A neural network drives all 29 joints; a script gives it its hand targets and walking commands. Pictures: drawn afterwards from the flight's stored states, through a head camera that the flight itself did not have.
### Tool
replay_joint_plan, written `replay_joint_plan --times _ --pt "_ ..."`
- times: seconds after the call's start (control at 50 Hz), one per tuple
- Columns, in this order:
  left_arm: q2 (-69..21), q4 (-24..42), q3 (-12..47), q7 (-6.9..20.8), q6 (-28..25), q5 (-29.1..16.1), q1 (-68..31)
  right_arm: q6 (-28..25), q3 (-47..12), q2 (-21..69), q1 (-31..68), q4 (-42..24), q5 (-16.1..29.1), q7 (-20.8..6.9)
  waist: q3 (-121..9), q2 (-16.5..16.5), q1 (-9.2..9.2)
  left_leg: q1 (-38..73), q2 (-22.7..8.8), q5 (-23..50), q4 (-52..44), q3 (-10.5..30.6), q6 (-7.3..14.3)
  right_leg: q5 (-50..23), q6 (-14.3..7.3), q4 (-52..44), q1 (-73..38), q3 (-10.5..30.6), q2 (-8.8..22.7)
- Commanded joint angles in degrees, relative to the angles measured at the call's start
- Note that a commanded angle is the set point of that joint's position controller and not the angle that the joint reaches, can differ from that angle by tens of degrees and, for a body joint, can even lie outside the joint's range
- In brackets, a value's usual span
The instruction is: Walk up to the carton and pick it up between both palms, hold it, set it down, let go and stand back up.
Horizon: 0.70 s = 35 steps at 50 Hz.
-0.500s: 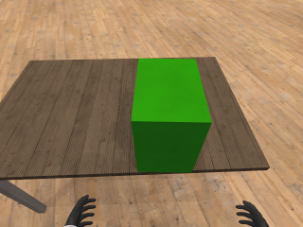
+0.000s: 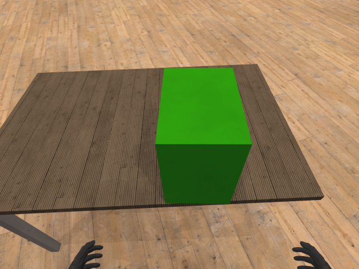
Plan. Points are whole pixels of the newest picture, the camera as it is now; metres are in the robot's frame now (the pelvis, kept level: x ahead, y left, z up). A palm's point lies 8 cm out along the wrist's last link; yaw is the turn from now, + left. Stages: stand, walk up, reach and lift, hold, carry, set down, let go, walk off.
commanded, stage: stand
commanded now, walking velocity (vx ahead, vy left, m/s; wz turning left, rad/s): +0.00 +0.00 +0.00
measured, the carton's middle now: (197, 137) +0.47 -0.02 -0.02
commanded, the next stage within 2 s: none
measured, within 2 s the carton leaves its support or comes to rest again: neither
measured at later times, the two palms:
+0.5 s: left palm out of the picture +0.12 +0.27 -0.09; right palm out of the picture +0.13 -0.28 -0.09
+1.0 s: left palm out of the picture +0.11 +0.27 -0.10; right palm out of the picture +0.12 -0.28 -0.09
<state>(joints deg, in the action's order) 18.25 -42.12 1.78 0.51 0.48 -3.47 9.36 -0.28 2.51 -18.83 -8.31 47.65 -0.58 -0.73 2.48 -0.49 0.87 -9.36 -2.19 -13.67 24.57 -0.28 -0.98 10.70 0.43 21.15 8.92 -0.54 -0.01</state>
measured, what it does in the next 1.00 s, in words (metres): stands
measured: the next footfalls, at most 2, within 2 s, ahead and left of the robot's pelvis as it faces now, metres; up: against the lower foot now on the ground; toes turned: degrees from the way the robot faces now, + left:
none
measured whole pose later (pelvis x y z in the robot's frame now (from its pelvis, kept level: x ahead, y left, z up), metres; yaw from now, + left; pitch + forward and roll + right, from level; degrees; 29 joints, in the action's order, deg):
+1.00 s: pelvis -0.01 +0.00 +0.00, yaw +0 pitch -2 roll -1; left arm 18.3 -45.5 1.8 0.5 0.0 -3.5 9.4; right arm -0.1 2.5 -19.0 -8.3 47.7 -0.6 -0.9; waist 2.5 -1.0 0.9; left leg -8.9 -2.2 -13.2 24.6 -0.3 -1.0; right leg 10.2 0.5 21.2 8.5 -0.5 0.0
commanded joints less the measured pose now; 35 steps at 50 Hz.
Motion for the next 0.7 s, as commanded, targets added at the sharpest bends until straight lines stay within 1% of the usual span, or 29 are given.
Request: replay_joint_plan --times 0.0,0.02,0.06,0.08,0.1,0.12,0.14,0.18,0.2,0.22,0.24,0.26,0.28,0.3,0.32,0.34,0.36,0.4,0.42,0.44,0.46,0.48,0.5,0.52,0.54,0.62,0.64,0.66,0.68 --pt "14.3 -1.9 -4.9 -0.9 -3.4 5.9 -0.2 -1.5 2.1 -12.1 1.3 -3.3 -1.5 -0.3 -10.1 3.3 0.13 1.7 -4.4 9.8 -2.4 3.9 3.0 -9.1 -2.7 0.8 -3.5 2.7 6.1" --pt "13.3 -1.3 -5.3 -0.5 -3.3 5.6 1.6 -1.9 2.1 -13.2 1.9 -4.9 -1.6 -0.2 -9.4 -0.7 0.88 0.4 -4.2 9.3 -2.5 3.1 2.6 -8.3 -1.6 -0.1 -3.9 2.5 6.1" --pt "14.1 -2.0 -5.1 -0.5 -3.3 6.3 -1.5 -1.9 2.3 -13.0 -2.3 -3.3 -1.0 -0.1 -8.6 2.1 -1.12 1.1 -4.7 10.6 -2.7 2.9 3.1 -8.0 -2.4 0.6 -2.5 3.2 6.1" --pt "13.7 -1.7 -5.2 -0.4 -3.4 5.8 -1.5 -1.7 2.3 -13.4 -1.1 -2.7 -1.1 -0.2 -10.3 -1.2 -1.48 0.7 -4.4 11.5 -1.8 1.7 2.4 -11.4 -2.2 1.7 -3.8 3.7 6.2" --pt "13.7 -2.5 -4.9 -0.7 -3.3 6.0 0.1 -1.8 2.1 -12.7 0.1 -1.7 -1.1 -0.3 -10.5 1.9 -0.03 1.5 -4.9 12.0 -1.8 3.6 3.2 -12.0 -2.5 1.4 -4.3 3.5 6.6" --pt "13.0 -1.1 -5.2 -1.1 -3.7 5.5 -1.3 -1.9 1.8 -11.4 -0.3 -3.7 -1.5 -0.2 -10.3 0.3 -1.21 1.1 -4.5 10.1 -1.2 3.5 3.0 -10.7 -2.7 1.7 -2.7 4.0 5.9" --pt "13.3 -1.4 -5.0 -0.5 -3.2 6.4 -1.6 -1.6 2.2 -13.0 -0.7 -2.2 -1.5 0.1 -9.6 -0.8 -0.39 -0.3 -4.3 9.6 -1.5 2.8 3.1 -11.4 -2.7 0.8 -3.8 3.5 6.2" --pt "13.3 -2.5 -5.4 -0.6 -3.7 6.3 -1.2 -1.6 2.3 -12.6 -0.2 -3.3 -1.5 0.2 -10.8 1.4 -1.9 1.7 -4.2 10.2 -2.2 2.4 3.1 -11.8 -1.7 1.6 -3.7 2.7 5.9" --pt "13.8 -2.3 -4.7 -0.7 -3.7 5.8 -0.4 -1.0 2.5 -13.4 0.7 -2.5 -1.4 0.0 -8.6 2.8 -0.32 0.7 -4.5 10.2 -2.8 3.0 2.8 -10.9 -1.9 1.4 -2.6 2.4 5.6" --pt "14.0 -2.4 -5.2 -0.8 -3.3 6.0 -0.8 -1.4 1.7 -12.6 -0.7 -2.9 -0.7 -0.1 -8.9 -0.4 -1.37 1.1 -4.4 9.0 -2.2 2.2 2.8 -9.2 -1.8 0.3 -2.8 3.3 6.4" --pt "14.1 -1.7 -5.8 -1.0 -3.1 5.5 -0.9 -1.6 1.6 -12.1 -0.4 -2.6 -1.4 0.0 -7.3 -3.1 -0.6 -0.3 -4.5 10.4 -2.9 3.5 2.6 -9.5 -2.7 1.0 -2.9 3.9 7.1" --pt "14.5 -1.7 -5.9 -0.8 -3.3 6.1 -0.7 -1.5 2.0 -12.8 -1.3 -1.8 -0.8 0.4 -8.8 -0.1 -0.86 0.9 -5.1 11.5 -2.9 3.2 3.4 -10.2 -2.9 1.8 -3.5 3.0 6.6" --pt "14.0 -1.8 -5.6 -0.9 -3.3 5.6 -0.1 -1.7 2.1 -12.8 -1.0 -2.1 -1.6 0.5 -10.1 -1.8 -0.26 2.1 -4.9 13.0 -1.8 2.9 3.5 -10.7 -3.3 1.8 -4.2 4.0 6.7" --pt "14.3 -2.3 -5.4 -0.6 -3.0 5.8 -0.9 -1.7 2.4 -13.8 1.9 -2.5 -1.2 0.3 -12.4 0.4 -1.51 2.6 -5.3 14.6 -2.0 2.5 2.9 -13.7 -2.9 1.5 -4.9 3.2 6.3" --pt "13.1 -2.3 -5.4 -0.4 -3.2 5.8 -0.7 -1.7 1.5 -12.3 -1.0 -1.7 -0.6 0.5 -12.1 0.7 -0.26 2.6 -5.0 14.0 -2.0 3.6 2.7 -12.6 -2.7 1.2 -4.7 2.8 5.8" --pt "13.0 -2.3 -4.9 -0.6 -3.5 5.4 0.1 -1.8 2.4 -13.1 -2.1 -2.4 -1.0 0.2 -10.3 0.6 -1.0 2.6 -4.4 12.6 -2.8 2.1 2.6 -12.8 -1.8 2.0 -4.1 3.0 5.9" --pt "12.4 -2.1 -5.0 -0.7 -3.0 5.3 -1.4 -1.9 1.8 -14.1 -1.1 -2.2 -1.2 0.1 -9.1 -2.6 -0.99 -0.4 -4.4 9.9 -2.3 2.0 2.6 -12.3 -2.0 0.4 -4.4 4.0 6.8" --pt "14.6 -2.3 -5.5 -0.9 -2.8 5.7 -1.6 -1.8 2.1 -13.2 0.6 -2.5 -1.2 0.1 -9.9 1.7 -0.92 1.9 -4.9 9.9 -2.2 2.6 2.9 -10.8 -2.8 2.1 -3.2 2.9 6.5" --pt "13.3 -2.0 -5.4 -0.8 -3.2 5.6 -2.0 -1.9 2.6 -13.6 0.3 -2.2 -1.5 0.0 -9.7 -0.9 -0.59 1.7 -5.1 11.8 -2.7 3.6 3.3 -9.9 -3.2 1.7 -3.6 3.3 6.6" --pt "14.1 -2.3 -5.6 -0.7 -2.8 6.5 -3.2 -1.6 2.5 -13.8 -1.2 -1.4 -0.7 -0.4 -11.3 1.5 -1.72 2.6 -4.9 12.6 -2.7 3.0 2.6 -11.2 -2.5 2.2 -4.7 3.1 6.7" --pt "14.5 -2.2 -6.1 -0.8 -2.6 5.8 -1.3 -1.6 2.7 -14.0 -0.8 -1.0 -1.0 0.0 -9.1 1.9 -0.35 1.4 -4.8 12.9 -2.5 3.4 3.1 -12.1 -2.4 0.9 -4.7 3.7 6.4" --pt "13.7 -2.6 -5.4 -0.8 -2.8 5.3 -1.0 -1.5 2.3 -12.4 -1.1 -1.9 -0.9 0.0 -10.4 -0.1 -1.54 4.5 -5.5 16.0 -3.4 2.9 2.8 -15.0 -3.2 2.4 -4.1 3.7 7.1" --pt "13.4 -3.1 -5.4 -0.6 -3.0 5.1 0.5 -1.6 2.2 -13.4 -1.6 -2.0 -1.1 0.0 -8.6 -0.5 -0.55 3.4 -5.3 15.1 -2.5 2.6 3.1 -12.8 -2.8 0.1 -3.8 3.6 6.6" --pt "14.0 -2.3 -5.1 -0.9 -3.4 5.8 -2.2 -1.6 2.2 -12.7 -3.1 -2.4 -0.2 -0.1 -10.2 -1.2 -2.29 2.8 -4.9 12.6 -3.5 2.9 2.7 -12.7 -3.2 1.9 -4.0 4.2 6.9" --pt "13.1 -2.7 -5.0 -0.7 -3.2 5.4 -1.1 -1.9 2.4 -13.5 -1.2 -1.9 -1.0 -0.2 -11.2 -3.9 -1.25 1.7 -4.7 13.1 -3.0 2.8 2.7 -12.0 -2.8 1.7 -5.5 4.0 7.0" --pt "12.5 -3.7 -4.7 -0.3 -3.4 5.6 -0.1 -1.9 2.5 -13.1 -1.2 -1.6 -0.9 0.1 -11.0 2.3 -0.37 2.9 -5.2 10.0 -3.6 4.0 3.4 -9.0 -2.9 1.3 -4.5 2.7 6.6" --pt "12.6 -3.1 -4.2 -0.6 -3.5 5.3 -0.6 -1.9 2.3 -12.8 -0.8 -2.1 -1.0 0.0 -8.6 2.2 -1.75 2.2 -4.9 8.5 -4.1 3.2 2.2 -9.4 -2.3 1.0 -1.7 2.6 5.9" --pt "12.8 -3.9 -4.8 -0.5 -3.4 5.3 1.8 -2.1 2.9 -14.1 1.2 -2.0 -1.2 -0.1 -6.4 0.0 -0.1 0.6 -5.0 7.0 -4.2 3.6 2.9 -8.5 -2.4 -0.8 -1.4 3.2 5.8" --pt "15.3 -3.3 -5.1 -0.7 -3.3 6.0 -0.1 -2.0 2.4 -14.0 -0.7 -2.0 -1.1 -0.5 -8.7 -0.2 -0.6 1.3 -4.9 8.3 -3.0 3.4 2.4 -9.6 -2.4 0.3 -3.6 2.8 6.8"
